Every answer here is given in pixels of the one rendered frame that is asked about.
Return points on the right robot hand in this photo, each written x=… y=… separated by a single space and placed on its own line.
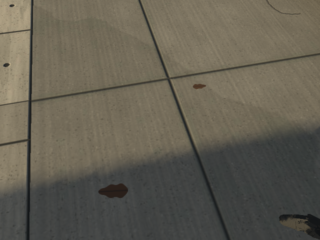
x=306 y=223

